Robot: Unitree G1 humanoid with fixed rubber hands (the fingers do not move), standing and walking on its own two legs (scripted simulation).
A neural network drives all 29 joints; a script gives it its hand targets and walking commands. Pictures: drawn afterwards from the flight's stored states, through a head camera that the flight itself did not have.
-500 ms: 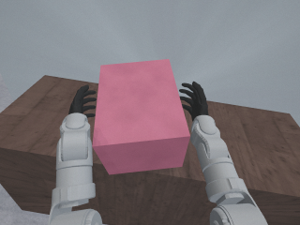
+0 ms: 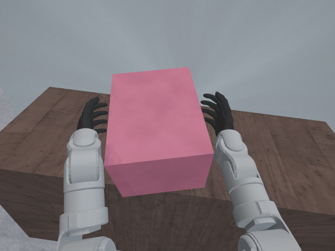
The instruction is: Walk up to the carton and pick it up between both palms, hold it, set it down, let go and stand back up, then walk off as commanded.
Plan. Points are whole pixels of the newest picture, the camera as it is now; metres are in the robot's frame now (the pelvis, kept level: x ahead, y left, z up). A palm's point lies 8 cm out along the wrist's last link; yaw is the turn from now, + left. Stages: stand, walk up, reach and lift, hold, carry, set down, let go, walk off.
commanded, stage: hold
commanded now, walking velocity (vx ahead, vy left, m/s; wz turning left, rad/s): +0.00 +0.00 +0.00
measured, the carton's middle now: (157, 129) +0.43 +0.00 +0.11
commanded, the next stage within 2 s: none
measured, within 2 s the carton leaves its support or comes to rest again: neither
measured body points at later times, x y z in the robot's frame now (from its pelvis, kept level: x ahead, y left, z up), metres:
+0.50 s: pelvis +0.00 +0.00 +0.00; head -0.03 +0.03 +0.45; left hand +0.37 +0.16 +0.16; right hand +0.37 -0.15 +0.18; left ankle +0.07 +0.10 -0.75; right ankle +0.01 -0.10 -0.75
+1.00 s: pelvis -0.01 +0.00 +0.00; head -0.03 +0.03 +0.45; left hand +0.37 +0.16 +0.16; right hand +0.37 -0.15 +0.17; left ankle +0.07 +0.10 -0.75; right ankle +0.01 -0.10 -0.75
